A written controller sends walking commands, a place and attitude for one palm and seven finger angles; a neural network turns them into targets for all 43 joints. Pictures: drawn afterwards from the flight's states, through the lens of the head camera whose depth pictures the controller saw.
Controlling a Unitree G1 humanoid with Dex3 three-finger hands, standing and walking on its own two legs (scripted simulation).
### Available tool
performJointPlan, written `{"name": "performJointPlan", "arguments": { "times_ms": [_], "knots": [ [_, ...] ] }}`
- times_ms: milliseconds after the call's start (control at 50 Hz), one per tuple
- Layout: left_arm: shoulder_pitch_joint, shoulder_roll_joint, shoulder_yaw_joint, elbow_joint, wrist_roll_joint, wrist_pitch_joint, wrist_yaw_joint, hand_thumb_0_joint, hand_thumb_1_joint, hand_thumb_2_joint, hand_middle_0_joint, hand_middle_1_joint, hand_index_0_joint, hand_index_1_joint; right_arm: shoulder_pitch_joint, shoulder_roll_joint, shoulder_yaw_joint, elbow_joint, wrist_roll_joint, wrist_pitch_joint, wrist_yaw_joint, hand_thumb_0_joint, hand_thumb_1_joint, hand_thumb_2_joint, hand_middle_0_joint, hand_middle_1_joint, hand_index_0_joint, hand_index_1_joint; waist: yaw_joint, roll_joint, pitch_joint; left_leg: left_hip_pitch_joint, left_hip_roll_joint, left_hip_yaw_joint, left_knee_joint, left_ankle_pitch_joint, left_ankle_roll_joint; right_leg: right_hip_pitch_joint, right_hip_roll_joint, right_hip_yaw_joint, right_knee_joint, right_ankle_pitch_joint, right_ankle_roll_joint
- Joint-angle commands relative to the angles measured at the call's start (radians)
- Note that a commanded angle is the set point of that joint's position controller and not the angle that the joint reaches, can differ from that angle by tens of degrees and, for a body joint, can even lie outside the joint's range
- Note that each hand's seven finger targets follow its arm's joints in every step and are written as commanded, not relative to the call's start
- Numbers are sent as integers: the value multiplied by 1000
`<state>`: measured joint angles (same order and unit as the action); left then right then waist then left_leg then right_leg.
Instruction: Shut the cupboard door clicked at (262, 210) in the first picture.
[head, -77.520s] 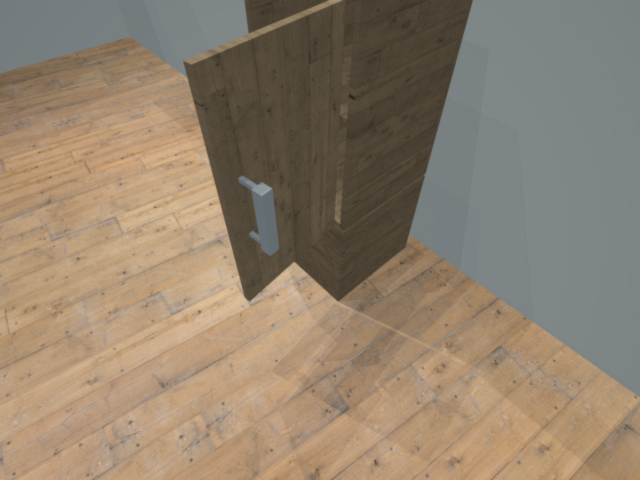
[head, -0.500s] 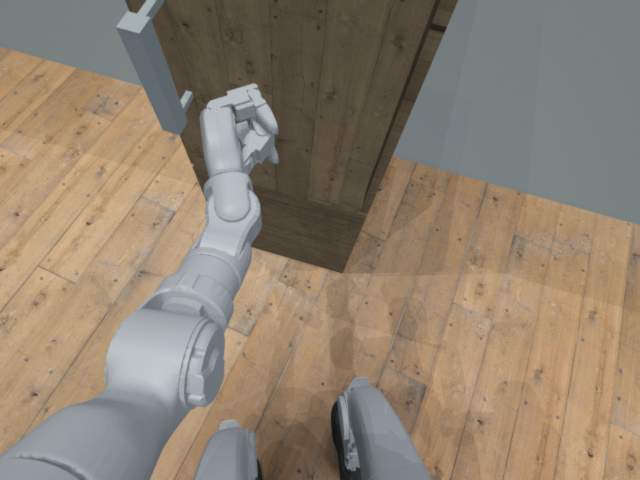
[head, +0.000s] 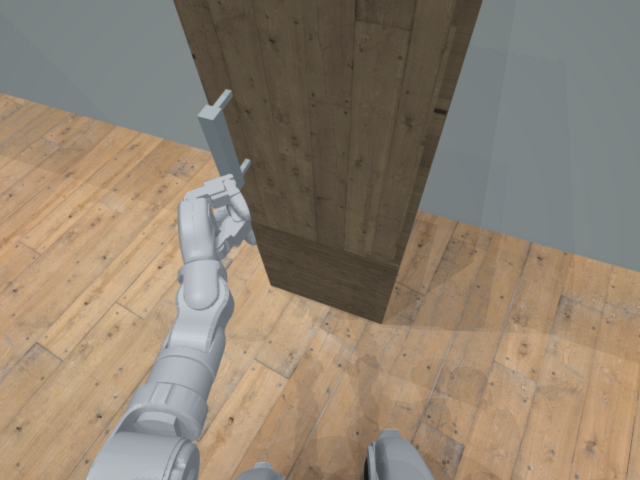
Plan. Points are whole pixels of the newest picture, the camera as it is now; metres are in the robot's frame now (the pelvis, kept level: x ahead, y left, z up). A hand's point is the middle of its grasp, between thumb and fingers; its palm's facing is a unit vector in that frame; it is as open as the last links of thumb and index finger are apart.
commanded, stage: draw the hand back to the body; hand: left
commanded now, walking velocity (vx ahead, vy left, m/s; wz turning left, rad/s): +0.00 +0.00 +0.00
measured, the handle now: (230, 143) +0.62 +0.13 +0.00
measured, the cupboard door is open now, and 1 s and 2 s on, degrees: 0 0 0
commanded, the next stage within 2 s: step back with the hand held close in 1.30 s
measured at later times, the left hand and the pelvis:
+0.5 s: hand (97, 296) +0.29 +0.19 +0.15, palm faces +0.18 -0.95 -0.25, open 3.4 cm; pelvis +0.00 +0.01 +0.05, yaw +1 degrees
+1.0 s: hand out of the picture +0.19 +0.30 +0.23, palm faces +0.54 -0.72 -0.43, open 6.7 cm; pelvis +0.02 +0.02 +0.06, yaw +2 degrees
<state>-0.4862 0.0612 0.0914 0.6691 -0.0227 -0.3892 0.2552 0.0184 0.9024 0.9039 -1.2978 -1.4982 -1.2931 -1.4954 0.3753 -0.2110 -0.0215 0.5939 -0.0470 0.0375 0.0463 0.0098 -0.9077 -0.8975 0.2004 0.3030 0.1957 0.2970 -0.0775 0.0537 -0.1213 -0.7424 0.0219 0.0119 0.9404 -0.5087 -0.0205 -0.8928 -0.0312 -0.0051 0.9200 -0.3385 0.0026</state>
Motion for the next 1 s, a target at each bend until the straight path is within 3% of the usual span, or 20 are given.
{"name": "performJointPlan", "arguments": {
  "times_ms": [0, 40, 60, 100, 160, 200, 220, 260, 280, 320, 400, 420, 500, 600, 660, 740, 900, 920, 960, 980],
  "knots": [
    [-374, 28, -87, -322, -27, -63, -70, 0, 900, 900, -1300, -1500, -1300, -1500, 2, -143, -47, -96, 30, -67, -48, 0, -900, -900, 200, 300, 200, 300, -55, -155, -293, 81, -39, 28, -175, 167, 32, 490, 31, -21, -186, 196, -6],
    [-324, 23, -110, -317, -16, -66, -90, 0, 900, 900, -1300, -1500, -1300, -1500, -17, -138, -38, -93, 33, -84, -55, 0, -900, -900, 200, 300, 200, 300, -39, -112, -241, 117, -38, 19, -205, 143, 28, 464, 28, -32, -199, 132, -13],
    [-292, 44, -109, -344, -8, -66, -98, 0, 900, 900, -1300, -1500, -1300, -1500, -31, -138, -36, -105, 39, -90, -57, 0, -900, -900, 200, 300, 200, 300, -22, -29, -225, 151, -42, 25, -218, 139, 27, 456, 27, -30, -209, 104, -20],
    [-175, 63, -92, -330, -10, -46, -116, 0, 900, 900, -1300, -1500, -1300, -1500, -60, -133, -27, -113, 44, -99, -56, 0, -900, -900, 200, 300, 200, 300, 15, 17, -203, 181, -41, 24, -249, 152, 20, 471, 24, -39, -214, 106, -29],
    [-5, 115, -40, -389, -41, 7, -139, 0, 900, 900, -1217, -1410, -1217, -1410, -107, -134, -16, -162, 59, -100, -59, 0, -900, -900, 200, 300, 200, 300, 74, -1, -195, 202, -40, 22, -296, 196, 17, 556, 23, -43, -232, 134, -36],
    [30, 142, -10, -479, -71, 42, -152, 0, 900, 900, -1163, -1350, -1163, -1350, -147, -128, -11, -188, 65, -99, -68, 0, -900, -900, 200, 300, 200, 300, 87, -63, -190, 213, -40, 25, -321, 213, 20, 614, 19, -37, -256, 159, -28],
    [28, 257, -45, -564, 8, 63, -156, 0, 900, 900, -1135, -1320, -1135, -1320, -157, -114, -26, -201, 74, -63, -88, 0, -900, -900, 200, 300, 200, 300, 58, -137, -230, 254, -38, 37, -371, 230, 27, 706, 4, 2, -286, 154, -21],
    [87, 286, 1, -653, -13, 97, -160, 0, 900, 900, -1080, -1260, -1080, -1260, -204, -106, -16, -233, 79, -47, -118, 0, -900, -900, 200, 300, 200, 300, 80, -144, -182, 276, -38, 32, -404, 244, 35, 748, -2, 4, -328, 150, -20],
    [96, 277, -14, -711, -8, 114, -160, 0, 900, 900, -1053, -1230, -1053, -1230, -225, -98, -8, -234, 79, -49, -126, 0, -900, -900, 200, 300, 200, 300, 80, -76, -152, 310, -34, 36, -418, 253, 35, 746, -5, 2, -341, 163, -20],
    [148, 267, -21, -743, -10, 149, -160, 0, 900, 900, -997, -1170, -997, -1170, -242, -94, 4, -231, 80, -48, -139, 0, -900, -900, 200, 300, 200, 300, 80, -65, -87, 355, -27, 28, -452, 265, 34, 741, 2, -17, -371, 160, -22],
    [260, 257, -31, -843, -11, 199, -161, 0, 900, 900, -887, -1050, -887, -1050, -250, -91, 19, -216, 73, -75, -152, 0, -900, -900, 200, 300, 200, 300, 79, -27, -33, 455, -22, 19, -507, 322, 31, 767, 12, -39, -430, 201, -21],
    [313, 247, -34, -855, -14, 211, -163, 0, 900, 900, -860, -1020, -860, -1020, -249, -90, 23, -212, 70, -83, -152, 0, -900, -900, 200, 300, 200, 300, 82, -50, -21, 465, -20, 17, -520, 333, 30, 779, 13, -46, -440, 209, -19],
    [446, 263, 0, -936, -13, 236, -163, 0, 900, 900, -750, -900, -750, -900, -260, -94, 30, -195, 64, -110, -147, 0, -900, -900, 200, 300, 200, 300, 93, -36, 22, 502, -15, 12, -566, 373, 24, 817, 15, -57, -475, 233, -19],
    [527, 351, 121, -1062, -13, 242, -148, 0, 900, 900, -613, -750, -613, -750, -281, -91, 32, -178, 50, -134, -149, 0, -900, -900, 200, 300, 200, 300, 112, -38, 19, 526, -17, 12, -591, 403, 24, 870, 14, -57, -502, 255, -16],
    [582, 405, 200, -1134, -11, 237, -135, 0, 900, 900, -530, -660, -530, -660, -288, -91, 30, -164, 44, -155, -150, 0, -900, -900, 200, 300, 200, 300, 125, 0, 13, 536, -18, 8, -596, 423, 18, 895, 17, -59, -509, 265, -17],
    [676, 418, 258, -1215, -10, 232, -123, 0, 900, 900, -420, -540, -420, -540, -284, -83, 27, -153, 41, -183, -146, 0, -900, -900, 200, 300, 200, 300, 134, 61, 7, 556, -19, 8, -594, 506, 8, 914, 15, -64, -502, 321, -15],
    [851, 494, 425, -1235, -23, 230, -115, 0, 900, 900, -200, -300, -200, -300, -273, -95, 3, -129, 42, -210, -141, 0, -900, -900, 200, 300, 200, 300, 150, -8, 74, 541, -6, 16, -598, 511, 7, 892, 17, -60, -514, 313, -7],
    [849, 439, 373, -1201, -19, 231, -121, 0, 900, 900, -200, -300, -200, -300, -274, -94, 6, -119, 43, -210, -140, 0, -900, -900, 200, 300, 200, 300, 137, -11, 119, 534, -7, 23, -603, 487, 10, 861, 17, -64, -523, 290, -5],
    [821, 393, 317, -1179, -19, 236, -127, 0, 900, 900, -200, -300, -200, -300, -270, -105, 2, -109, 46, -218, -141, 0, -900, -900, 200, 300, 200, 300, 120, -18, 173, 538, -2, 22, -610, 452, 16, 818, 17, -63, -545, 251, -2],
    [785, 404, 313, -1186, -16, 235, -124, 0, 900, 900, -200, -300, -200, -300, -263, -113, 2, -107, 47, -218, -142, 0, -900, -900, 200, 300, 200, 300, 116, -14, 172, 539, -3, 13, -617, 429, 16, 816, 16, -63, -542, 222, -1]
  ]
}}
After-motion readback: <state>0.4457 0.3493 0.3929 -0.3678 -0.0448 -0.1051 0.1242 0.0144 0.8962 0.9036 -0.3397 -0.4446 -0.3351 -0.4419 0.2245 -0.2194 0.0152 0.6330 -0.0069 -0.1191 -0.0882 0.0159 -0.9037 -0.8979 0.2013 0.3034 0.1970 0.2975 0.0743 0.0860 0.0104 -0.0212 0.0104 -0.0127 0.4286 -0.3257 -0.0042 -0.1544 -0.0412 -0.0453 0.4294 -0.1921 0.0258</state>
